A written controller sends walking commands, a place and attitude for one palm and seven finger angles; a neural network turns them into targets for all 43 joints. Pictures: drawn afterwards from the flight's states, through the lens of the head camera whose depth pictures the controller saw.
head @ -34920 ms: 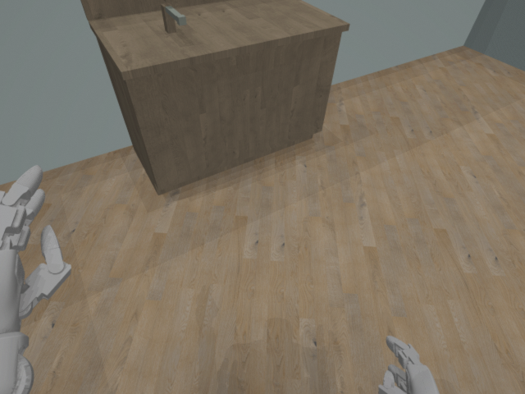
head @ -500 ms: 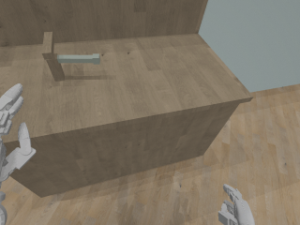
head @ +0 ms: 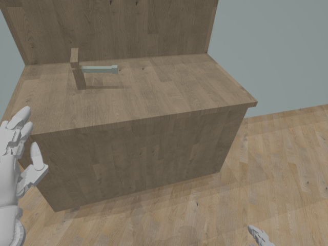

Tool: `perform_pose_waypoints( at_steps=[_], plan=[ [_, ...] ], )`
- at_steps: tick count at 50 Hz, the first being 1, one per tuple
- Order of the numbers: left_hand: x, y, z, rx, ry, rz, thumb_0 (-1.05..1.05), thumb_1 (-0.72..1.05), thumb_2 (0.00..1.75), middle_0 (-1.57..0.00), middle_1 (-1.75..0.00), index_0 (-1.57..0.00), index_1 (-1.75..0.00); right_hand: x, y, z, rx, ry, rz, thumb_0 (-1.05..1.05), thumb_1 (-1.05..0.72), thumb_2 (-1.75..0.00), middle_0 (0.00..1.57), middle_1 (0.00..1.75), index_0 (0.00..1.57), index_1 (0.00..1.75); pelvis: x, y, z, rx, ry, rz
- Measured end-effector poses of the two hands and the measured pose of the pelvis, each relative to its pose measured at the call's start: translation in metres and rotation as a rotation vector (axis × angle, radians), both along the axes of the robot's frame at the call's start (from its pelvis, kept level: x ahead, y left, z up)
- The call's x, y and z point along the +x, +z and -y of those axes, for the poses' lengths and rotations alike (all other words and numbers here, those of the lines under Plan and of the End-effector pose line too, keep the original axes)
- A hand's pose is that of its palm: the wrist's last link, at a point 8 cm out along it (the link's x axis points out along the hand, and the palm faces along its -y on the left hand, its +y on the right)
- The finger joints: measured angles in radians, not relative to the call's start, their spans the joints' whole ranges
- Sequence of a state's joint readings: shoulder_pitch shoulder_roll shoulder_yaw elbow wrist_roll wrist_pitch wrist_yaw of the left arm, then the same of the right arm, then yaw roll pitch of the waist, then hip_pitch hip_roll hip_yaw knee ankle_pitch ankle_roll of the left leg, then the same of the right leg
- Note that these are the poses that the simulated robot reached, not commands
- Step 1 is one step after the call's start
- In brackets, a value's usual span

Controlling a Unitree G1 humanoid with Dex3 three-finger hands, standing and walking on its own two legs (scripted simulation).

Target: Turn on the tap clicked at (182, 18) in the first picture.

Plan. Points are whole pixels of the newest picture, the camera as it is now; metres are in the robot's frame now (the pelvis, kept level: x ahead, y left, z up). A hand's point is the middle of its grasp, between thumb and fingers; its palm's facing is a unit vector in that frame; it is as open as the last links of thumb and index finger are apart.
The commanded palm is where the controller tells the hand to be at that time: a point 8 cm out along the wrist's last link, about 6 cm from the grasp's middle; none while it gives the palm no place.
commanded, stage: stop stepping back and stand still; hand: left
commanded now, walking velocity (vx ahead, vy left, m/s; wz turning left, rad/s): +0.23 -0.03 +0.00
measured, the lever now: (114, 69) +0.80 +0.25 +0.05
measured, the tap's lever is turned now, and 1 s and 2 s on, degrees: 80 80 80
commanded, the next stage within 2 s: stand and check the lever's angle in 0.60 s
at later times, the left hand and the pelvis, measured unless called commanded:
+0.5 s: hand (1, 196) +0.15 +0.27 +0.18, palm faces +0.44 -0.83 -0.33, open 7.4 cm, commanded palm +0.09 +0.30 +0.19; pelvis -0.07 +0.02 -0.01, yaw +1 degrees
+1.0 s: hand (8, 182) +0.17 +0.27 +0.18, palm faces +0.44 -0.82 -0.37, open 7.4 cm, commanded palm +0.11 +0.30 +0.19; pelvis -0.04 +0.02 +0.01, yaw +2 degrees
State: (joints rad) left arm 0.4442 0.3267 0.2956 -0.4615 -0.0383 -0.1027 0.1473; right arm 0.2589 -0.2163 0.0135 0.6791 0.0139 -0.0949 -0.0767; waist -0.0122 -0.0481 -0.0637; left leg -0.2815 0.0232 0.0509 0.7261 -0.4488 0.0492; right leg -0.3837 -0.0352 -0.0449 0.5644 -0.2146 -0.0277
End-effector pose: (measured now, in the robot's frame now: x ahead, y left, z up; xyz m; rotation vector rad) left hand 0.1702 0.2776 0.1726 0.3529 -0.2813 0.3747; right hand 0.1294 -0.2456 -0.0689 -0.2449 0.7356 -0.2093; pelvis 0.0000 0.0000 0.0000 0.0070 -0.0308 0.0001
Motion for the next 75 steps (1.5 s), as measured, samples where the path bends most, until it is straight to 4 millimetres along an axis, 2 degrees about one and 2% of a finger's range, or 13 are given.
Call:
perform_pose_waypoints(
  at_steps=[4,9,14,19,23,29,36,40,49,57,63,69,75],
  plan=[
    [-0.013,0.006,-0.003,0.063,-0.026,0.021,0.01,0.89,0.89,-0.21,-0.3,-0.21,-0.3,-0.019,0.003,0.001,0.0,-0.046,0.071,0.02,-0.9,-0.9,0.2,0.3,0.2,0.3,-0.02,-0.005,-0.004,0.003,-0.007,0.029],
    [-0.034,0.018,-0.012,0.116,0.027,0.003,0.01,0.89,0.89,-0.21,-0.3,-0.21,-0.3,-0.043,-0.006,-0.007,0.058,-0.022,0.033,0.02,-0.9,-0.9,0.2,0.3,0.2,0.3,-0.026,0.002,0.001,-0.019,0.03,0.036],
    [-0.062,0.003,-0.014,0.087,0.058,0.006,0.01,0.89,0.89,-0.21,-0.3,-0.21,-0.3,-0.049,-0.028,-0.007,0.049,0.047,-0.056,0.02,-0.9,-0.9,0.2,0.3,0.2,0.3,-0.043,-0.01,0.003,-0.029,0.052,0.049],
    [-0.074,-0.005,-0.016,0.017,0.042,0.005,0.01,0.89,0.89,-0.21,-0.3,-0.21,-0.3,-0.05,-0.013,-0.016,0.008,0.051,-0.037,0.02,-0.9,-0.9,0.2,0.3,0.2,0.3,-0.054,-0.006,-0.007,-0.016,0.032,0.033],
    [-0.07,0.006,-0.024,0.069,0.018,0.059,0.01,0.89,0.89,-0.21,-0.3,-0.21,-0.3,-0.044,-0.004,-0.027,-0.003,0.043,0.059,0.02,-0.9,-0.9,0.2,0.3,0.2,0.3,-0.066,-0.011,-0.016,-0.019,0.009,0.045],
    [-0.063,0.026,-0.029,0.079,0.037,0.045,0.01,0.89,0.89,-0.21,-0.3,-0.21,-0.3,-0.05,0.007,-0.049,0.096,0.056,0.065,0.02,-0.9,-0.9,0.2,0.3,0.2,0.3,-0.063,0.008,-0.015,-0.032,0.026,0.027],
    [-0.067,0.006,-0.018,0.074,0.024,-0.049,0.01,0.89,0.89,-0.21,-0.3,-0.21,-0.3,-0.045,-0.012,-0.042,0.094,0.082,-0.017,0.01,-0.9,-0.9,0.21,0.3,0.2,0.3,-0.059,0.001,-0.011,-0.052,0.023,0.016],
    [-0.062,-0.001,-0.023,0.018,0.028,-0.028,0.01,0.89,0.89,-0.21,-0.3,-0.21,-0.3,-0.042,-0.009,-0.033,0.034,0.063,-0.043,0.02,-0.9,-0.9,0.21,0.3,0.2,0.3,-0.055,-0.001,-0.017,-0.046,0.018,0.019],
    [-0.042,0.016,-0.032,0.101,0.052,-0.013,0.01,0.89,0.89,-0.21,-0.3,-0.21,-0.3,-0.016,0.002,-0.038,0.045,0.057,0.019,0.02,-0.9,-0.9,0.2,0.29,0.2,0.3,-0.039,0.006,-0.019,-0.027,0.035,0.012],
    [-0.03,0.006,-0.029,0.054,0.044,-0.068,0.01,0.89,0.89,-0.21,-0.3,-0.21,-0.3,0.013,0.006,-0.044,0.051,0.082,0.026,0.02,-0.9,-0.9,0.2,0.3,0.2,0.3,-0.024,0.01,-0.021,-0.029,0.028,-0.005],
    [-0.024,0.009,-0.031,0.055,0.046,-0.065,0.01,0.89,0.89,-0.21,-0.3,-0.21,-0.3,0.03,0.013,-0.047,0.052,0.086,0.054,0.02,-0.9,-0.9,0.2,0.3,0.2,0.3,-0.019,0.011,-0.022,-0.026,0.028,-0.005],
    [-0.025,0.013,-0.033,0.055,0.048,-0.055,0.01,0.89,0.89,-0.21,-0.3,-0.21,-0.3,0.037,0.019,-0.049,0.05,0.092,0.071,0.02,-0.9,-0.9,0.2,0.3,0.2,0.3,-0.018,0.013,-0.024,-0.028,0.027,-0.008],
    [-0.029,0.007,-0.038,0.032,0.061,-0.072,0.01,0.89,0.89,-0.21,-0.3,-0.21,-0.3,0.032,0.019,-0.049,0.039,0.089,0.057,0.02,-0.9,-0.9,0.2,0.3,0.2,0.3,-0.02,0.014,-0.026,-0.03,0.027,-0.009]
  ],
)
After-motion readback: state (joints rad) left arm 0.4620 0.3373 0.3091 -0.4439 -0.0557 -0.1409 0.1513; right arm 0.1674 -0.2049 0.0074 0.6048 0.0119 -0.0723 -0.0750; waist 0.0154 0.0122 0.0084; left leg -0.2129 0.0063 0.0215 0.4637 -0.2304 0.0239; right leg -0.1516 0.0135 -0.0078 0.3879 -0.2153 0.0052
